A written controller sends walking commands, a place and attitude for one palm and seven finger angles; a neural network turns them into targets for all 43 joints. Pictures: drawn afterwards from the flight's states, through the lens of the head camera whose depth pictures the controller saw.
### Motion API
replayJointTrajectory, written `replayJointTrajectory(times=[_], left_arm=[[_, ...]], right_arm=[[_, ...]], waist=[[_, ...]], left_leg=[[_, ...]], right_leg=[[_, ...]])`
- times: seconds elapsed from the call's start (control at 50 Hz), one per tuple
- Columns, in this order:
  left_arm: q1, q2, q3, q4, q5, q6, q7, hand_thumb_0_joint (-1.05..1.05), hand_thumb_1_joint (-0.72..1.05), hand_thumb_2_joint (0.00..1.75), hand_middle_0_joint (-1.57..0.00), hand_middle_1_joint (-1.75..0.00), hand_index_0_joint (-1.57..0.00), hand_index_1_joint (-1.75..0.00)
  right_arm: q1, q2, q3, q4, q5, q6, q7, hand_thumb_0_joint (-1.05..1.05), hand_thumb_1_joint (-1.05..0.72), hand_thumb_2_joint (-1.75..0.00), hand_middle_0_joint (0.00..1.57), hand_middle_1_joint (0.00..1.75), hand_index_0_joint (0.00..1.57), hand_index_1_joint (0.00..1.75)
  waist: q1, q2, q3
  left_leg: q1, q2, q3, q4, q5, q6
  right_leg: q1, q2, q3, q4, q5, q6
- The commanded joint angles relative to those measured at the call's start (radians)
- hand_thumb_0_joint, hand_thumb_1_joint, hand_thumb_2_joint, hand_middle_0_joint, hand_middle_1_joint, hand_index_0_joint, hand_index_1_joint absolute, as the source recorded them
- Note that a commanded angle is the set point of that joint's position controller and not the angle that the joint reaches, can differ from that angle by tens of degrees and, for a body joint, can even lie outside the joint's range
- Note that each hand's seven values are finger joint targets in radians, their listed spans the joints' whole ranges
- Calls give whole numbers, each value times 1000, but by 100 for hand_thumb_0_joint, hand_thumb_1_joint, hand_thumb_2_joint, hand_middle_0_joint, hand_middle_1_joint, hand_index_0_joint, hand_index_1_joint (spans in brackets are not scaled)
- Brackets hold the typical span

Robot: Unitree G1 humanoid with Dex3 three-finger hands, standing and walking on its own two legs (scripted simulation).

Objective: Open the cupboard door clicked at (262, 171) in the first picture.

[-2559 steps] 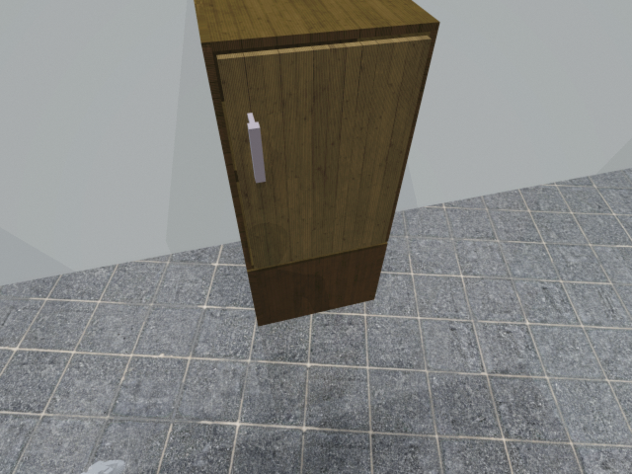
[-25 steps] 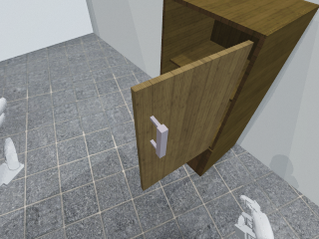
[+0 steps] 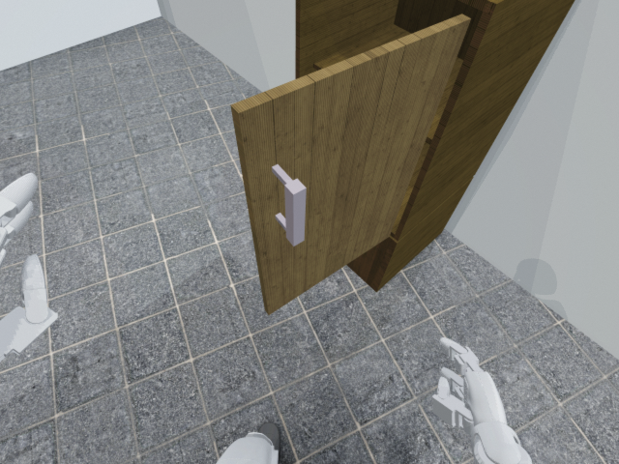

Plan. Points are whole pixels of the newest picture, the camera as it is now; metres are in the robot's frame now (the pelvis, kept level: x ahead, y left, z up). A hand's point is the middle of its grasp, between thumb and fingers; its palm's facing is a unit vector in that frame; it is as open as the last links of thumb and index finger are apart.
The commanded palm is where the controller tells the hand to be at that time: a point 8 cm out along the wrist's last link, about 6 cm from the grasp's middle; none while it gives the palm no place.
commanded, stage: step back with the hand held close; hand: left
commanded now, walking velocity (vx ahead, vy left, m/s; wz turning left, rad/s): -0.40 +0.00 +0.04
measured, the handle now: (287, 206) +0.46 +0.07 +0.02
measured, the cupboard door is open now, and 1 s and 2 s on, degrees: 84 84 84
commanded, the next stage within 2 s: stop stepping back and stand still in 0.12 s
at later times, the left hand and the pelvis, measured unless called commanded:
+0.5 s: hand out of the picture +0.05 +0.26 +0.17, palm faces +0.45 -0.75 -0.49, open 7.4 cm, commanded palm -0.01 +0.29 +0.18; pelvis -0.13 -0.01 +0.00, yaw +3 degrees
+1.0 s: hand out of the picture +0.01 +0.25 +0.17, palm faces +0.49 -0.75 -0.45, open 7.4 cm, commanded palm -0.05 +0.29 +0.18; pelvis -0.16 -0.02 +0.00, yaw +4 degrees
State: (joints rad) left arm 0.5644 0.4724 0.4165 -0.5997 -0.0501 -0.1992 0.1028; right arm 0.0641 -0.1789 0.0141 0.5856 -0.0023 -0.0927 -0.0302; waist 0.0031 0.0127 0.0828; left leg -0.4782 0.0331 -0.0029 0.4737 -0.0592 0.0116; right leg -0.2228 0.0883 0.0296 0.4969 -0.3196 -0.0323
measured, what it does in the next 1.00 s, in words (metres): walks backwards: left foot, then right foot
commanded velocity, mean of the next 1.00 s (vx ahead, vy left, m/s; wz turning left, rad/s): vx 0.08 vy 0.01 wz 0.01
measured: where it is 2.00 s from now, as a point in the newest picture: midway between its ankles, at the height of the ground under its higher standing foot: outside the picture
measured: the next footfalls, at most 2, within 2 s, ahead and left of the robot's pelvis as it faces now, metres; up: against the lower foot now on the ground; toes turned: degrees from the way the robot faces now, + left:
left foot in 0.20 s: -0.02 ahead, +0.11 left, +0.00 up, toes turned +4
right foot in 0.42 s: -0.10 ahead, -0.12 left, +0.00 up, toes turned +8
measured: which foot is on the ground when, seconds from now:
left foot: up 0.00-0.18, down 0.20-0.44, up 0.46-0.60, down 0.62-0.82, up 0.84-1.00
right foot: down 0.00-0.24, up 0.26-0.40, down 0.42-1.00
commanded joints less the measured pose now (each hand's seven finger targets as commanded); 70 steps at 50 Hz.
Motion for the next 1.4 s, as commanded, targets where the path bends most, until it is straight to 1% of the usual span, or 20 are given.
replayJointTrajectory(times=[0.0,0.14,0.22,0.36,0.46,0.54,0.6,0.62,0.74,0.76,0.78,0.8,0.82,0.9,0.98,1.04,1.06,1.12,1.18,1.38], left_arm=[[77,210,231,-138,-27,-47,49,0,90,90,-20,-30,-20,-30],[-29,150,121,-126,29,-16,70,0,90,90,-20,-30,-20,-30],[80,168,157,-194,16,-41,68,0,90,90,-20,-30,-20,-30],[81,140,161,-176,6,-24,87,0,90,90,-20,-30,-20,-30],[-94,122,105,-81,12,-17,74,0,90,90,-20,-30,-20,-30],[-173,102,73,-53,32,-23,84,0,90,90,-20,-30,-20,-30],[-173,118,94,-139,37,-52,94,0,90,90,-20,-30,-20,-30],[-142,126,110,-99,36,-58,86,0,90,90,-20,-30,-20,-30],[-49,119,112,-81,41,-51,78,0,90,90,-20,-30,-20,-30],[-47,120,111,-61,45,-49,75,0,90,90,-20,-30,-20,-30],[-45,131,117,-32,49,-47,71,0,90,90,-20,-30,-20,-30],[-38,146,128,-4,37,-32,67,0,90,90,-20,-30,-20,-30],[-148,142,119,-63,24,-51,64,0,90,90,-20,-30,-20,-30],[-128,138,127,-45,30,-68,54,0,90,90,-20,-30,-20,-30],[-100,120,117,-84,34,-78,71,0,90,90,-20,-30,-20,-30],[-113,123,126,-131,29,-90,74,0,90,90,-20,-30,-20,-30],[-137,-125,-303,668,114,116,-82,0,90,90,-20,-30,-20,-30],[-181,-201,-318,784,82,214,-90,0,90,90,-20,-30,-20,-30],[-222,-118,-324,1004,88,190,-89,0,90,90,-20,-30,-20,-30],[-278,-159,-364,1521,65,190,-82,0,90,90,-20,-30,-20,-30]], right_arm=[[-45,-125,-72,-155,27,-4,-33,0,-90,-90,20,30,20,30],[-10,-127,-50,-121,3,16,-96,0,-90,-90,20,30,20,30],[30,-149,-86,-155,7,-14,-72,0,-90,-90,20,30,20,30],[49,-158,-52,-131,3,-85,-53,0,-90,-90,20,30,20,30],[68,-155,-72,-86,-11,-57,-63,0,-90,-90,20,30,20,30],[72,-139,-41,-80,-13,-70,-75,0,-90,-90,20,30,20,30],[79,-172,-47,-119,-2,-98,-79,0,-90,-90,20,30,20,30],[81,-145,-41,-88,-9,-100,-71,0,-90,-90,20,30,20,30],[63,-154,-43,-91,-12,-107,-51,0,-90,-90,20,30,20,30],[59,-158,-49,-95,-15,-96,-52,0,-90,-90,20,30,20,30],[63,-154,-59,-99,-15,-83,-52,0,-90,-90,20,30,20,30],[65,-147,-64,-109,-8,-73,-49,0,-90,-90,20,30,20,30],[66,-156,-67,-97,-10,-83,-47,0,-90,-90,20,30,20,30],[87,-142,-60,-74,-7,-91,-54,0,-90,-90,20,30,20,30],[98,-136,-49,-75,-18,-113,-71,0,-90,-90,20,30,20,30],[75,-178,-65,-109,-7,-119,-70,0,-90,-90,20,30,20,30],[100,-341,-114,129,-20,-103,29,0,-90,-90,20,30,20,30],[142,-195,-66,96,-32,5,21,0,-90,-90,20,30,20,30],[134,-169,-55,141,-20,26,18,0,-90,-90,20,30,20,30],[135,-108,-35,362,-28,93,12,0,-90,-90,20,30,20,30]], waist=[[33,-180,-208],[-11,-67,-214],[20,181,-394],[-10,145,-173],[-20,-199,-69],[-34,-67,-72],[-21,281,-98],[-32,256,-98],[-3,199,-59],[6,141,-55],[13,-43,-45],[8,-247,-44],[-3,-206,-59],[-20,-100,-77],[-11,-22,-107],[12,116,-130],[-67,178,-76],[-12,8,-176],[5,-262,-218],[-2,154,-98]], left_leg=[[36,-77,-41,557,-395,-25],[160,-15,27,-16,-107,-24],[418,226,-176,-66,650,87],[126,130,-111,-192,-295,58],[184,-35,6,452,-313,-18],[272,2,35,83,-341,26],[316,247,-398,-245,-451,141],[244,273,-448,-315,-564,170],[0,168,-156,-228,-520,108],[-80,123,-98,-130,-543,78],[-149,26,-15,118,-504,39],[-168,-44,34,424,-421,11],[-153,-23,0,606,-365,0],[84,36,21,408,-272,1],[301,-10,74,-1,-257,27],[255,138,-151,-114,-144,79],[102,155,-198,21,125,99],[117,199,-258,-32,346,143],[149,26,-70,104,120,22],[230,31,-89,-104,-159,15]], right_leg=[[-143,-433,276,-214,607,-108],[106,-253,72,0,957,-14],[-47,-83,-2,179,79,57],[104,-81,-60,-43,-44,45],[-298,-373,352,-370,-519,-146],[-237,-278,133,-180,-367,-82],[-256,-68,-85,292,-127,27],[-250,-73,-49,425,-187,34],[95,-77,-134,110,-113,22],[185,-84,-102,6,-109,5],[186,-164,97,-148,-205,-53],[65,-401,461,-345,-373,-144],[7,-463,510,-370,-325,-170],[-178,-363,208,-302,-229,-122],[-142,-276,111,-199,-218,-59],[-46,-133,13,25,64,26],[-167,-170,-75,235,194,36],[-92,-113,-23,266,-147,38],[67,-226,82,-3,398,-5],[15,-169,60,-137,75,-13]])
